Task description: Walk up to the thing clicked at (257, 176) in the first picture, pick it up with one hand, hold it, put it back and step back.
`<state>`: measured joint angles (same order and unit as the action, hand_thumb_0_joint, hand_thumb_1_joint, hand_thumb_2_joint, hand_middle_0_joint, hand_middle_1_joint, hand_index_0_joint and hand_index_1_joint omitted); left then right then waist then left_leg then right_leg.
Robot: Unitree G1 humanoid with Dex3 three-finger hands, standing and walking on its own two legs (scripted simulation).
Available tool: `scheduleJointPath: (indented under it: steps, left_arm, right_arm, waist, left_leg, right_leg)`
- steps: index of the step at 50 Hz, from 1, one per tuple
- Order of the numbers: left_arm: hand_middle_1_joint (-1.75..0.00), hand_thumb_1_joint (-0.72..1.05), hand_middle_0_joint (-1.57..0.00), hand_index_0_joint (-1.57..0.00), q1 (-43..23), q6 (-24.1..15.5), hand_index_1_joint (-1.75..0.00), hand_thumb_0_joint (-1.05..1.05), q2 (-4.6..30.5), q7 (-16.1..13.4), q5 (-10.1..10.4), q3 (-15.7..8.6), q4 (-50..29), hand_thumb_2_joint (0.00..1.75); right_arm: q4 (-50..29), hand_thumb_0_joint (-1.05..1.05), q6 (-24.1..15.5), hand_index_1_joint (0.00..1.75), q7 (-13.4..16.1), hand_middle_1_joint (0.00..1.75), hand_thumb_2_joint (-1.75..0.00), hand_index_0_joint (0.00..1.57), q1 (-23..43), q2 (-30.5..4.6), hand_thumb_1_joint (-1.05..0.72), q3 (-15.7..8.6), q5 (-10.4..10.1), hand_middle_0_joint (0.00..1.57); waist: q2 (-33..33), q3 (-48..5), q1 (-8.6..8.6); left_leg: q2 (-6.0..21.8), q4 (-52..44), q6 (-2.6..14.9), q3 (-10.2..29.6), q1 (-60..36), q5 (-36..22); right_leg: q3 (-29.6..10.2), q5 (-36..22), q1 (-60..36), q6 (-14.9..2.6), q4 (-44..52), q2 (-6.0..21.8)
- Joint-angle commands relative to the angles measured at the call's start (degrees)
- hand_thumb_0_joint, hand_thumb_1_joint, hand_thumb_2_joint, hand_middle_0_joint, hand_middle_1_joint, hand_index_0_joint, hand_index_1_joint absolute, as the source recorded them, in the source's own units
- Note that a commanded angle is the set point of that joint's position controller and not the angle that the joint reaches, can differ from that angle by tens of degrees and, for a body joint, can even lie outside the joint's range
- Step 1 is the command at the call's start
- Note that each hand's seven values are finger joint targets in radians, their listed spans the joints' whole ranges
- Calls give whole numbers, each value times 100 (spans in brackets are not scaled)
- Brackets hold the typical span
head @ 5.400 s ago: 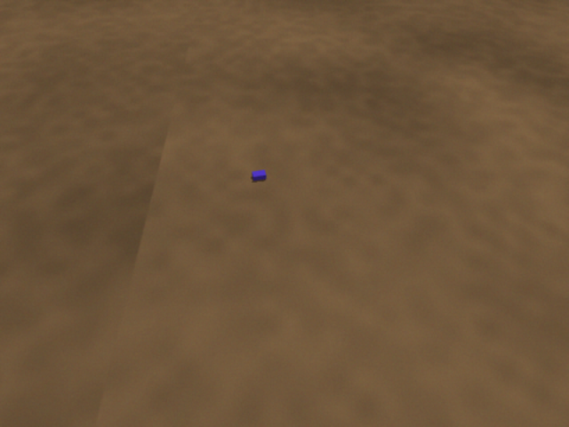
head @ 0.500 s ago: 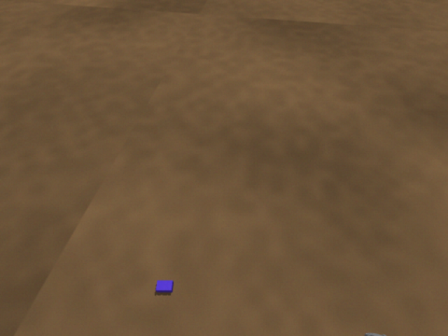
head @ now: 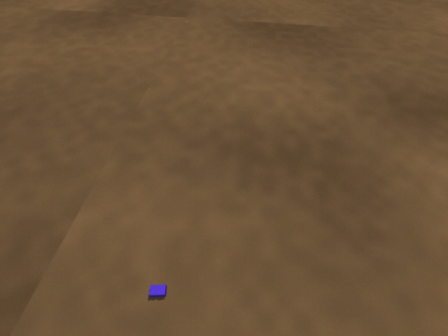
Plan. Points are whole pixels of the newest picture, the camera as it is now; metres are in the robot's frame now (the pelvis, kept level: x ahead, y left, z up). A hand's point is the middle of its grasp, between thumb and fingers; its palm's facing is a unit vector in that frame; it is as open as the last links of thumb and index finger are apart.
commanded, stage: walk up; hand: left
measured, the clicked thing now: (158, 290) +0.43 +0.28 -0.77
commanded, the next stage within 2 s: none
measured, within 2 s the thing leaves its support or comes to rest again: neither
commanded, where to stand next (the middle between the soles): +0.07 +0.02 m, yaw -1 degrees
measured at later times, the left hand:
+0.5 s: hand out of the picture +0.08 +0.26 -0.15, palm faces -0.03 -0.94 -0.35, open 7.4 cm
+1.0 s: hand out of the picture +0.16 +0.31 -0.19, palm faces -0.02 -0.93 -0.37, open 7.4 cm
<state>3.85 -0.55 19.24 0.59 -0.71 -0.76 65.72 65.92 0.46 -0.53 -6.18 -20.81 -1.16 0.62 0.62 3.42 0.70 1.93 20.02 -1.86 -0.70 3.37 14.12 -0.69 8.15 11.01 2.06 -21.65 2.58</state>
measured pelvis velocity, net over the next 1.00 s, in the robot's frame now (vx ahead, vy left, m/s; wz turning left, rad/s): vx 0.06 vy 0.04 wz -0.01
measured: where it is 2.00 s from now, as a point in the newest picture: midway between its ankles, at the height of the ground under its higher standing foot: outside the picture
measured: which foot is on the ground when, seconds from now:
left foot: down 0.00-0.58, up 0.60-0.88, down 0.90-1.00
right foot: down 0.00-0.92, up 0.94-1.00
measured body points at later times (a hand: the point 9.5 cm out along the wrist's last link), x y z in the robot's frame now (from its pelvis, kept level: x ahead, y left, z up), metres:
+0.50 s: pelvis +0.01 +0.00 -0.01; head +0.01 -0.01 +0.44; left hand +0.09 +0.31 -0.13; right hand +0.06 -0.31 -0.14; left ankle -0.03 +0.14 -0.74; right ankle +0.04 -0.14 -0.74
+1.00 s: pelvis +0.06 +0.04 -0.03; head +0.13 +0.06 +0.41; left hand +0.16 +0.36 -0.16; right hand +0.16 -0.27 -0.14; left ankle +0.16 +0.15 -0.74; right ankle +0.03 -0.12 -0.69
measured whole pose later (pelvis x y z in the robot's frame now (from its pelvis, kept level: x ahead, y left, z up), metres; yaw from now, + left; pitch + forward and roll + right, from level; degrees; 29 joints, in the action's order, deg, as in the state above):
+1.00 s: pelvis +0.06 +0.04 -0.03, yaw -1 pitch -4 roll -1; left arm 5.8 4.1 23.4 -1.8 1.2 -2.3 50.7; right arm 51.3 1.7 0.1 -5.5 -20.3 -3.0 0.5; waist -1.7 14.2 -0.4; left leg 0.3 38.0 1.1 1.0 23.4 11.0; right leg -6.8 33.4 21.8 -0.4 -62.3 -2.2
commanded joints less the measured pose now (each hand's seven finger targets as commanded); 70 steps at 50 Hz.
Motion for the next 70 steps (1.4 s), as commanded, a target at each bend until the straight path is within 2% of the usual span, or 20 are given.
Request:
scheduleJointPath:
  steps: [1, 18, 19, 21, 24, 27, 29, 31, 35, 40, 44, 46, 48, 51, 59, 64, 65, 66, 67, 70]
  left_arm:
    - [-30, 90, -20, -20, -352, -127, -30, 0, 1266, -91, -4, -251, -355, 90]
    - [-30, 90, -20, -20, -218, -112, -30, 0, 1256, -81, -3, -251, -406, 90]
    - [-30, 90, -20, -20, 27, -149, -30, 0, 1508, -8, -63, -351, -614, 90]
    - [-30, 90, -20, -20, 30, -135, -30, 0, 1444, 37, -108, -393, -636, 90]
    - [-30, 90, -20, -20, -13, -142, -30, 0, 1271, 81, -128, -406, -916, 90]
    - [-30, 90, -20, -20, 610, -314, -30, 0, 1222, 31, -87, -412, -872, 90]
    - [-30, 90, -20, -20, 1642, -389, -30, 0, 1882, -49, -119, -633, -641, 90]
    - [-30, 90, -20, -20, 1455, -375, -30, 0, 2306, -83, -133, -709, -938, 90]
    - [-30, 90, -20, -20, 1143, -409, -30, 0, 1715, -168, 10, -538, -1276, 90]
    - [-30, 90, -20, -20, 441, -225, -30, 0, 1566, -291, 42, -406, -1628, 90]
    - [-30, 90, -20, -20, 281, 192, -30, 0, 1369, -254, 186, -348, -1898, 90]
    - [-30, 90, -20, -20, 901, 359, -30, 0, 1098, -288, 248, -355, -1893, 90]
    - [-30, 90, -20, -20, 1182, 515, -30, 0, 1425, -349, 199, -413, -1670, 90]
    - [-30, 90, -20, -20, 1375, 559, -30, 0, 1463, -251, 174, -503, -1562, 90]
    - [-30, 90, -20, -20, 1085, 483, -30, 0, 1383, -16, -56, -628, -1859, 90]
    - [-30, 90, -20, -20, 2345, 422, -30, 0, 1407, 167, -181, -828, -1302, 90]
    - [-30, 90, -20, -20, 2255, 413, -30, 0, 1654, 182, -281, -925, -1374, 90]
    - [-30, 90, -20, -20, 1545, 430, -30, 0, 2094, 170, -349, -993, -1819, 90]
    - [-30, 90, -20, -20, 842, 428, -30, 0, 2408, 175, -345, -965, -2164, 90]
    - [-30, 90, -20, -20, 283, 256, -30, 0, 1420, 75, -279, -734, -2210, 90]
  right_arm:
    - [-388, 0, -161, 30, 67, 30, -90, 20, 234, -1173, -90, -203, -18, 20]
    - [-467, 0, -161, 30, 59, 30, -90, 20, 135, -1162, -90, -218, -1, 20]
    - [-618, 0, -181, 30, -18, 30, -90, 20, -282, -1444, -90, -358, 66, 20]
    - [-606, 0, -159, 30, -62, 30, -90, 20, -470, -1479, -90, -407, 118, 20]
    - [-882, 0, -183, 30, -65, 30, -90, 20, -316, -1642, -90, -517, 127, 20]
    - [-1141, 0, -194, 30, -79, 30, -90, 20, -161, -1396, -90, -471, 97, 20]
    - [-1438, 0, -181, 30, -95, 30, -90, 20, -6, -948, -90, -330, -2, 20]
    - [-1532, 0, -129, 30, 15, 30, -90, 20, -105, -1194, -90, -420, 89, 20]
    - [-1450, 0, -70, 30, -90, 30, -90, 20, -604, -1177, -90, -477, 41, 20]
    - [-1411, 0, 68, 30, -30, 30, -90, 20, -618, -964, -90, -441, -78, 20]
    - [-1371, 0, 31, 30, 106, 30, -90, 20, -984, -1349, -90, -603, -35, 20]
    - [-1687, 0, -8, 30, 172, 30, -90, 20, -823, -1872, -90, -677, 10, 20]
    - [-1827, 0, 9, 30, 241, 30, -90, 20, -468, -2072, -90, -771, -40, 20]
    - [-2166, 0, 10, 30, 306, 30, -90, 20, 172, -1623, -90, -662, 15, 20]
    - [-2130, 0, -98, 30, 334, 30, -90, 20, -403, -1744, -90, -735, 125, 20]
    - [-2264, 0, 59, 30, 268, 30, -90, 20, -77, -1861, -90, -706, 200, 20]
    - [-2259, 0, 72, 30, 293, 30, -90, 20, -202, -1536, -90, -619, 142, 20]
    - [-2329, 0, 18, 30, 368, 30, -90, 20, -11, -1112, -90, -494, 42, 20]
    - [-2266, 0, -5, 30, 483, 30, -90, 20, 273, -1623, -90, -684, 42, 20]
    - [-1750, 0, -105, 30, 335, 30, -90, 20, -713, -1320, -90, -564, -86, 20]
  waist:
    - [-169, -548, -43]
    - [-133, -342, -73]
    - [-6, -665, -4]
    - [223, -30, 13]
    - [643, 768, 9]
    - [305, 87, -251]
    - [-1255, -255, -610]
    - [-836, 202, -508]
    - [-653, 6, -150]
    - [-1027, -131, -34]
    - [-514, -374, 248]
    - [978, -901, 69]
    - [842, -874, 3]
    - [718, -847, -287]
    - [909, -1066, 48]
    - [922, -427, -451]
    - [-183, -93, -482]
    - [-1851, 453, -598]
    - [-1387, 918, -598]
    - [-704, 750, -55]
  left_leg:
    - [466, -404, 312, 294, 363, -623]
    - [452, -408, 345, 325, 380, -374]
    - [275, -190, 598, 230, 308, 1503]
    - [494, -524, 798, 724, 587, 2873]
    - [1288, -1053, 1213, 1450, 672, 2226]
    - [819, 360, 1009, 620, 495, -114]
    - [-228, 2879, 443, -231, 2101, 565]
    - [-118, 3549, 414, 498, 2864, 2070]
    - [151, 3540, 341, 680, 2543, 1289]
    - [-22, 2174, 134, 174, 1232, 341]
    - [-139, 861, 275, 3, 363, -2530]
    - [1668, 278, 1200, 2211, 325, -4633]
    - [2164, 155, 1909, 2930, 1011, -3414]
    - [1311, 418, 1328, 1488, 986, -2373]
    - [1389, 313, 1390, 1524, 296, 513]
    - [1020, 276, 827, 1089, 2555, 2061]
    - [386, 1381, 410, 540, 3194, 2424]
    - [-640, 3254, 137, -191, 3682, 2211]
    - [-533, 4205, 122, 625, 2730, 1876]
    - [-725, 4566, 197, 598, 2312, 1019]
  right_leg:
    - [-353, -576, -525, -286, 257, 433]
    - [-439, -251, -263, -287, 306, 373]
    - [-289, 1823, -370, -451, 25, 90]
    - [-203, 2685, 495, -454, -382, -63]
    - [289, 1460, 1274, -267, -1532, -232]
    - [228, 870, 116, -394, -218, -248]
    - [-2013, 263, -1587, -887, 779, 1044]
    - [-3269, -177, -1220, -1851, 736, 2162]
    - [-1308, -2184, -1156, -1422, 330, 1340]
    - [-334, -3652, 31, -1177, -544, 1012]
    - [-44, -1284, 794, -604, -2126, 207]
    - [-284, 2848, 1085, -298, -4073, -781]
    - [-915, 3012, 944, -320, -5382, -653]
    - [-1056, 2235, 1291, -353, -5516, -617]
    - [-594, 2423, 1166, -112, -3096, -387]
    - [201, 1941, -757, -539, -651, -442]
    - [-834, 2680, -610, -808, 174, 12]
    - [-3139, 4041, 810, -1439, 1118, 1482]
    - [-3656, 4537, 2526, -1910, 1510, 1978]
    - [-1250, 1210, 1523, -1371, 563, 694]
